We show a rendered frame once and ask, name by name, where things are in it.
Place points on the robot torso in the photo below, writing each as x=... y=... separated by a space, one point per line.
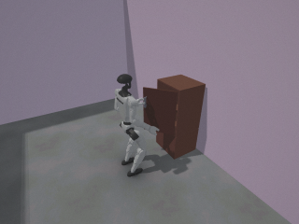
x=124 y=110

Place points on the handle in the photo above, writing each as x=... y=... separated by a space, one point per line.
x=145 y=101

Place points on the right robot forearm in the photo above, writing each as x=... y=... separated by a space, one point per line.
x=141 y=124

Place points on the robot left upper arm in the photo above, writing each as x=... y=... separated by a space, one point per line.
x=116 y=101

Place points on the robot left hand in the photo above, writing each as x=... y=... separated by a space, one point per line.
x=140 y=103

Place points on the robot right shin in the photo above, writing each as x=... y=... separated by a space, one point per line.
x=138 y=159

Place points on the cupboard door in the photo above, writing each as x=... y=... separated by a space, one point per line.
x=161 y=109

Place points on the robot right hand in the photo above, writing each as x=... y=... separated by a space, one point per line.
x=153 y=130

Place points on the robot right upper arm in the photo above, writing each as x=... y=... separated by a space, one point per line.
x=132 y=103

